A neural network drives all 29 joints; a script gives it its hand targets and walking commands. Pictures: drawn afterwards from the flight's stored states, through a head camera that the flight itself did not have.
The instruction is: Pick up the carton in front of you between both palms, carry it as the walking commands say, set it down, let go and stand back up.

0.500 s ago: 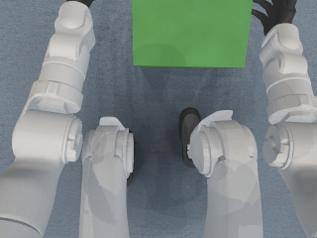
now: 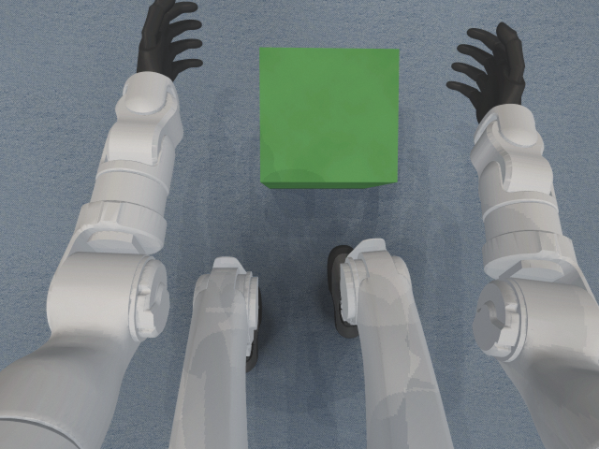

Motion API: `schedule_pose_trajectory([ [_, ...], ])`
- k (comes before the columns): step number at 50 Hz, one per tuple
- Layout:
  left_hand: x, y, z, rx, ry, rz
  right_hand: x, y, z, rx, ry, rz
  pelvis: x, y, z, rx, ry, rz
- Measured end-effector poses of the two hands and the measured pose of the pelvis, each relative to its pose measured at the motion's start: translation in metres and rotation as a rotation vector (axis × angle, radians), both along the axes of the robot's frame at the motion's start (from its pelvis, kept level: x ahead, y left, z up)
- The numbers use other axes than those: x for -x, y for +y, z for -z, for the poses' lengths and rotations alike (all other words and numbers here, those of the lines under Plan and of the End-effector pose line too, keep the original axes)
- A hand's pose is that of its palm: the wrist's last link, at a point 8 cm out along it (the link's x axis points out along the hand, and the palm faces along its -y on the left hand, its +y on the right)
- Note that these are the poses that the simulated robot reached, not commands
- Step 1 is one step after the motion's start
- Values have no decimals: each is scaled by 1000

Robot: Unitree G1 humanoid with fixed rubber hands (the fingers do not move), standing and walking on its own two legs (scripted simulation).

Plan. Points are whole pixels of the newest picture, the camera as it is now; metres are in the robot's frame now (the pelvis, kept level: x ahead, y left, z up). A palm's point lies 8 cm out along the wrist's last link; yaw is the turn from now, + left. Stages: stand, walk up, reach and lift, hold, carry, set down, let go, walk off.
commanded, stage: set down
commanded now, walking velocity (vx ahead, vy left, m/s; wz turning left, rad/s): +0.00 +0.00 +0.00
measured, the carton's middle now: (322, 132) +0.50 -0.08 -0.37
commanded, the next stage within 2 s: let go in 0.42 s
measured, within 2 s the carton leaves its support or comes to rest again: neither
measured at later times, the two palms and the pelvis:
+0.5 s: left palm (71, 2) +0.53 +0.13 +0.04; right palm out of the picture +0.46 -0.27 +0.04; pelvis +0.03 +0.00 +0.14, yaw -1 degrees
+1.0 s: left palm out of the picture +0.38 +0.18 +0.15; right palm out of the picture +0.33 -0.27 +0.16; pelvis +0.10 -0.02 +0.25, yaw -2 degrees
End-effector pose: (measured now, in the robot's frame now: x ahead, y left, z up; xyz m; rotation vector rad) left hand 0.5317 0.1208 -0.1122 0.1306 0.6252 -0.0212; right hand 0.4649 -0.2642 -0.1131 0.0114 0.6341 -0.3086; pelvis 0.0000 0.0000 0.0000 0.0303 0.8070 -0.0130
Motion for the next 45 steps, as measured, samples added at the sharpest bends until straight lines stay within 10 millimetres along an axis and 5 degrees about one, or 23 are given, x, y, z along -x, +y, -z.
schedule_pose_trajectory([
  [26, 7, 9, -154, -13, 19, 12, 9, -5, -153, 4, 15, -50, -30, -4, -140, -2, -35, 13],
  [45, 121, 45, -244, -87, 113, -24, 110, -11, -250, 68, 162, -202, -83, -17, -233, 15, -321, 24],
])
